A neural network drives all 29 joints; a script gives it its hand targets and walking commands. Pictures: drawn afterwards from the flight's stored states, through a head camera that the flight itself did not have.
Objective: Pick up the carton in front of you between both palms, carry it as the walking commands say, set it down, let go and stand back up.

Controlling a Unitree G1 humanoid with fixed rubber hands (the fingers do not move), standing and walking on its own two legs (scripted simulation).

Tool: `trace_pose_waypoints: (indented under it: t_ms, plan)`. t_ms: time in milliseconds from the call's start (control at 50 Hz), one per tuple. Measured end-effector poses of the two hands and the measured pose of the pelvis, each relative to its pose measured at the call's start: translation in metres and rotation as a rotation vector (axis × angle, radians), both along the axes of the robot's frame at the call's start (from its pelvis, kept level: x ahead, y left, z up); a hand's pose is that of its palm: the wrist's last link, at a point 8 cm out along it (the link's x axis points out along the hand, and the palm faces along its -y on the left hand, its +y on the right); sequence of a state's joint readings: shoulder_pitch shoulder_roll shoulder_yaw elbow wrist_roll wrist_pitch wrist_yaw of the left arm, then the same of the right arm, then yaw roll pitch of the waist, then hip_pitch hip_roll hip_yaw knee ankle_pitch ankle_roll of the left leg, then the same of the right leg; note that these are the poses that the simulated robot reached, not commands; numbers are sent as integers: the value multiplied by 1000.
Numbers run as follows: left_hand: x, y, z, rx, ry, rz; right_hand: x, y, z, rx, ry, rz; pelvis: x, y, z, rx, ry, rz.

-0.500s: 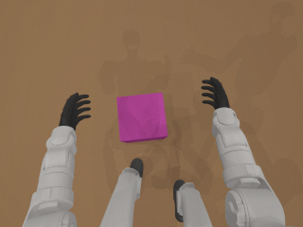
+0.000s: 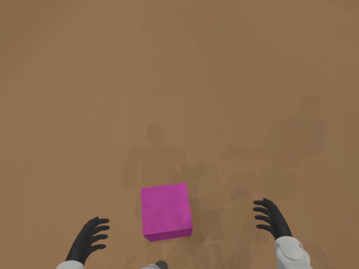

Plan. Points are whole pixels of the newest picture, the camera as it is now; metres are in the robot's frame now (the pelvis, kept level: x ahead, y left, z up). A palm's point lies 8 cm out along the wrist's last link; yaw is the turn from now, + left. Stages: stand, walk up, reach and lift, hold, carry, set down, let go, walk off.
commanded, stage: let go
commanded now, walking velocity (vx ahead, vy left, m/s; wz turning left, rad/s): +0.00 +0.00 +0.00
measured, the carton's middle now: (167, 213) +0.38 +0.09 -0.64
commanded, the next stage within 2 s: stand in 0.60 s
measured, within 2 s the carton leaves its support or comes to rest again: neither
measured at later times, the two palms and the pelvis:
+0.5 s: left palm (86, 252) +0.17 +0.22 -0.06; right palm (313, 262) +0.17 -0.26 -0.06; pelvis +0.01 -0.03 +0.01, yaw +0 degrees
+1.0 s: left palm (57, 267) +0.14 +0.29 -0.10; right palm out of the picture +0.13 -0.29 -0.07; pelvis +0.02 +0.01 +0.00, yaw -1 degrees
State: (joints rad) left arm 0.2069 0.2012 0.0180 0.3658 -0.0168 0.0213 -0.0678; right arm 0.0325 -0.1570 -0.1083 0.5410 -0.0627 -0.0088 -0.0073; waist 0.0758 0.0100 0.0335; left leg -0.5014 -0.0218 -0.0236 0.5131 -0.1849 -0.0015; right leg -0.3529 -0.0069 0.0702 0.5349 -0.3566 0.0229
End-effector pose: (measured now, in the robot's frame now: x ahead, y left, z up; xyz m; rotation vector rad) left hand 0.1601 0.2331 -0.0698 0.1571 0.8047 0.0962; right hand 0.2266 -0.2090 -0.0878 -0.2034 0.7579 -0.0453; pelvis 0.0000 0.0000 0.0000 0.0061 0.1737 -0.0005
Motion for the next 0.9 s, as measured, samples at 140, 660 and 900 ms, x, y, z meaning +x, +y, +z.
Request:
trace_pose_waypoints:
  t_ms: [140, 660, 900]
  plan:
    - [4, -17, 9, 2, -10, -21, -33, -33, 19, -1, 10, -23, 9, -18, 7, 16, -105, 4]
    - [-5, 9, 1, 97, 28, 9, -62, -41, 20, -82, 59, -28, 6, -12, 3, 3, -193, 3]
    - [-25, 51, -32, 153, 139, -19, -95, -85, 20, -243, 184, -130, 14, 3, 0, -13, -171, -17]
